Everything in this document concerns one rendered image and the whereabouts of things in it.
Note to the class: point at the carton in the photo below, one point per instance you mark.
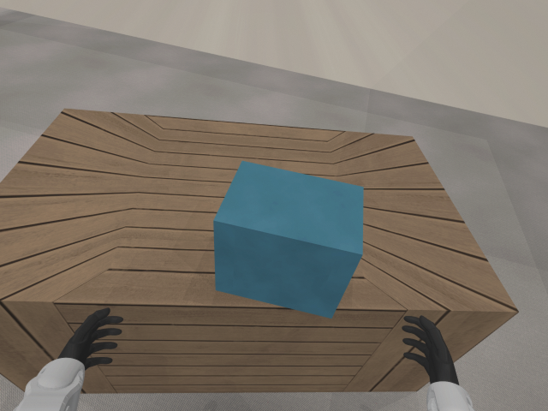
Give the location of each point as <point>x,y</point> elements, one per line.
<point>288,239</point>

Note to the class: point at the right robot hand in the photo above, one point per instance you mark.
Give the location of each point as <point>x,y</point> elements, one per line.
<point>438,362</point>

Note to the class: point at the robot left forearm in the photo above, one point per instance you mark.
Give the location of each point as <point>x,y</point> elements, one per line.
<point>56,388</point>

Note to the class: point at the robot right forearm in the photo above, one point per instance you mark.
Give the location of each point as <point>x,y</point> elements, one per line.
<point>447,396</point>

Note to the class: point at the pedestal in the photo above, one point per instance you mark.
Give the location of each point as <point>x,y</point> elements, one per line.
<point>115,210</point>

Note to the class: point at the left robot hand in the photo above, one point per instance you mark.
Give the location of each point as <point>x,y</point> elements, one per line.
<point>81,345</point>

